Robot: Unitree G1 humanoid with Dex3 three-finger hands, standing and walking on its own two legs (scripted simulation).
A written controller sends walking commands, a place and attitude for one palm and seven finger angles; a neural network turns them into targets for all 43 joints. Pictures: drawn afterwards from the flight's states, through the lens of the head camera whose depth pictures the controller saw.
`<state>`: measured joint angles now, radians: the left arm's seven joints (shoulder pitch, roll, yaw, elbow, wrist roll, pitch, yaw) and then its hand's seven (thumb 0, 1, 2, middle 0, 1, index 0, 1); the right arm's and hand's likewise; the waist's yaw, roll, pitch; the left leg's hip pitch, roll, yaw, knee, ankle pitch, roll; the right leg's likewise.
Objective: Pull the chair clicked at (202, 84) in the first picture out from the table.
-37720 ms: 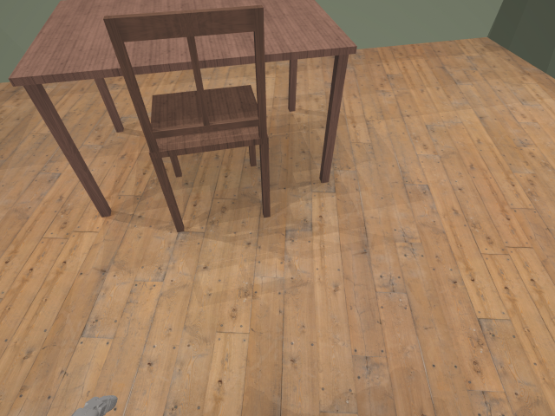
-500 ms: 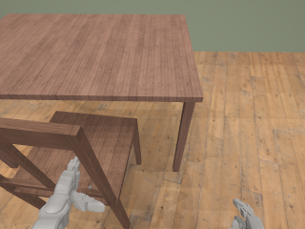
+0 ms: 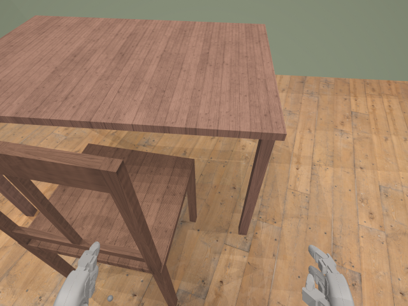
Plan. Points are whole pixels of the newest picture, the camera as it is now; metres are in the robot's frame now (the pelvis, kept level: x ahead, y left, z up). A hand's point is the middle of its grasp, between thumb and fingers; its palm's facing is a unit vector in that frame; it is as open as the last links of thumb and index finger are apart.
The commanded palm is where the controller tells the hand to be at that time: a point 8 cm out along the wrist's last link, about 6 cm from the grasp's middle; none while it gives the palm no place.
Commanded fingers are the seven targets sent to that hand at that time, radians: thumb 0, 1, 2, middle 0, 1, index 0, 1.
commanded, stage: draw the fingers out of the gap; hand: left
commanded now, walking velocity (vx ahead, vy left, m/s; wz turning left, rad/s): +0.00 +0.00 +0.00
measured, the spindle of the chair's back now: (51, 213) +0.31 +0.35 -0.01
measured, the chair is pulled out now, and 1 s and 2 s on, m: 0.15 0.15 0.15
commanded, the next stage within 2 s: draw the hand back to the body in 0.06 s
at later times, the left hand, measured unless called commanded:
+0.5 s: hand (82, 293) +0.15 +0.19 +0.07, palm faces -0.08 -0.99 -0.10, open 17.5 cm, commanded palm +0.10 +0.26 +0.07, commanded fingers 0.00 -0.55 0.20 0.00 0.00 0.00 0.00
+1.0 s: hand (22, 267) +0.16 +0.25 +0.13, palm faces +0.29 -0.88 -0.37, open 14.8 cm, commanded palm +0.12 +0.30 +0.16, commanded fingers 0.00 0.25 0.58 -0.11 -0.17 -0.11 -0.17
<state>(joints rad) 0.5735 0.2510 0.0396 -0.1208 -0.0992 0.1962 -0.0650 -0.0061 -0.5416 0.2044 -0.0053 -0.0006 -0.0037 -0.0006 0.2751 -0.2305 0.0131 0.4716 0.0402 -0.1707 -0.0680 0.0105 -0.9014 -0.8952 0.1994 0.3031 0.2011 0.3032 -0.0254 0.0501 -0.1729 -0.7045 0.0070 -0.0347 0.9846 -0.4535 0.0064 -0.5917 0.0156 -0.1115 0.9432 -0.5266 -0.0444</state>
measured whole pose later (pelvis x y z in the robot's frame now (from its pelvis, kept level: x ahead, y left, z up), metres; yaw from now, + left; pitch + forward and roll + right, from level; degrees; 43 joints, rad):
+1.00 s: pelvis -0.01 +0.02 +0.03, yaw -1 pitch +0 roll -2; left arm 0.64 0.34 0.18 -0.44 -0.07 0.01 0.14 0.00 -0.10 0.42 -0.07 -0.09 -0.06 -0.09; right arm 0.25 -0.22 0.04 0.55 0.04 -0.17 -0.12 0.01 -0.90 -0.90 0.20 0.30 0.20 0.30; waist 0.04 0.05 -0.08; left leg -0.42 0.00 0.01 0.75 -0.35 0.04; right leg -0.31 0.01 -0.06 0.70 -0.39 -0.01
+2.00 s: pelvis +0.00 +0.00 +0.06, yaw -2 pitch -3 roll -1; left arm 0.46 0.34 0.34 -0.37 -0.08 -0.06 0.09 0.02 0.89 0.90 -0.21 -0.30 -0.20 -0.30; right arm 0.18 -0.25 0.01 0.62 0.02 -0.08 -0.07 0.01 -0.90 -0.90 0.20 0.30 0.20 0.30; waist 0.04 0.09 -0.02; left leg -0.18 0.04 0.01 0.47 -0.23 0.01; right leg -0.06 0.06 -0.05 0.36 -0.24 -0.04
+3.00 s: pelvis -0.11 +0.04 +0.05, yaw +1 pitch +0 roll -4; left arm 0.47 0.43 0.42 -0.47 -0.02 -0.16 0.14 0.02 0.88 0.90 -0.22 -0.30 -0.21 -0.30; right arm 0.20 -0.21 -0.02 0.59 0.00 -0.07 -0.09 0.01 -0.90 -0.90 0.20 0.30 0.20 0.30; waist -0.02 0.05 -0.02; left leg -0.46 0.02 0.02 0.52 -0.11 0.07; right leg -0.28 0.11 0.01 0.76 -0.36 0.00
